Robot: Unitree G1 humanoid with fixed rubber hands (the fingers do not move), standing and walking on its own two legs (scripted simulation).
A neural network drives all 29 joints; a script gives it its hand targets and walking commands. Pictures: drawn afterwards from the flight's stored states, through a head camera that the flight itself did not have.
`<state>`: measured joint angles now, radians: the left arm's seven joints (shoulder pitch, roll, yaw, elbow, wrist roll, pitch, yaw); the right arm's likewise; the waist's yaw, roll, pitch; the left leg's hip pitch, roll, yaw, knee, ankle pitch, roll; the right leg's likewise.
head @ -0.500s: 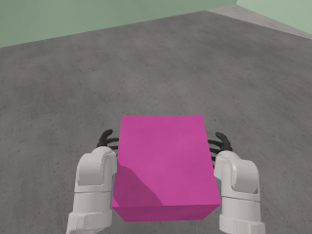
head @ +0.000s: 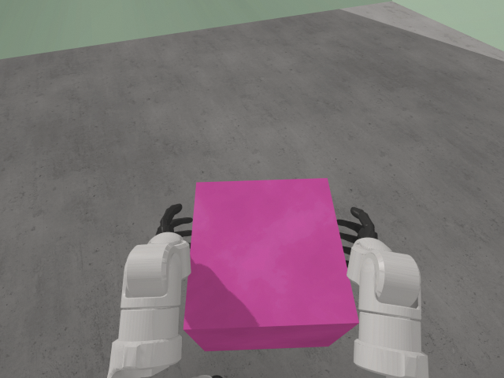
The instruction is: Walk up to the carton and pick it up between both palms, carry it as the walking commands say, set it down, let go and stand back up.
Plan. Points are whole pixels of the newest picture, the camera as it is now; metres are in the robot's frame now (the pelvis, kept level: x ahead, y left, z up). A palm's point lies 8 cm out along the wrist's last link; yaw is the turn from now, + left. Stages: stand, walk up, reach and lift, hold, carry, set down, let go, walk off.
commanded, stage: carry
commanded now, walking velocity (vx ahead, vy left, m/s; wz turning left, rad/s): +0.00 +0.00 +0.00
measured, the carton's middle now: (264, 267) +0.30 +0.00 +0.00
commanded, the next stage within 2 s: none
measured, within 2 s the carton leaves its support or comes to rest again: neither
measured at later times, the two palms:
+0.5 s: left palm (189, 228) +0.33 +0.12 +0.06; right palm (369, 235) +0.33 -0.17 +0.06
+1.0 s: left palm (189, 229) +0.33 +0.13 +0.04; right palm (371, 237) +0.33 -0.18 +0.05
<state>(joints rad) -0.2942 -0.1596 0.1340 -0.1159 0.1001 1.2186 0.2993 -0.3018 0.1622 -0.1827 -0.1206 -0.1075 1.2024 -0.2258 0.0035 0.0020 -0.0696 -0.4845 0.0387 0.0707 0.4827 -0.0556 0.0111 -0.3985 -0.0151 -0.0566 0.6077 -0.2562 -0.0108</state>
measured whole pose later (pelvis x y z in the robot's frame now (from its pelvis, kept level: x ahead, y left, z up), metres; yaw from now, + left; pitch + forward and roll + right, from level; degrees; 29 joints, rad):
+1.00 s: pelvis +0.06 -0.02 +0.00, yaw -1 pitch +1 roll +0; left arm -0.14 -0.13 0.12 0.00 0.18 0.89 0.09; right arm -0.16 0.13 -0.13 -0.02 -0.16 0.90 -0.09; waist -0.01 0.00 -0.08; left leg -0.41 0.07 0.09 0.59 -0.20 -0.02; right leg -0.29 0.00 -0.05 0.64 -0.37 -0.03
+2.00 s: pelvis +0.05 -0.01 +0.00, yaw -2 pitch +2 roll +0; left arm -0.14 -0.13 0.12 0.03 0.18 0.85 0.10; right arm -0.15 0.13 -0.13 0.02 -0.17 0.84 -0.08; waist 0.00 -0.02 -0.08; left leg -0.40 0.07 0.10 0.53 -0.16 -0.02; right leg -0.30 0.00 -0.05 0.60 -0.34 -0.02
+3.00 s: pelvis -0.03 +0.00 -0.03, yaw +8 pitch +0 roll -1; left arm -0.31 -0.16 0.12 -0.25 0.11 1.29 0.27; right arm -0.31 0.16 -0.17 -0.28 -0.09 1.27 -0.23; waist -0.04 -0.05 0.06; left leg -0.60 0.05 0.10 0.79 -0.25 0.02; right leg -0.47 -0.14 -0.20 0.86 -0.37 0.00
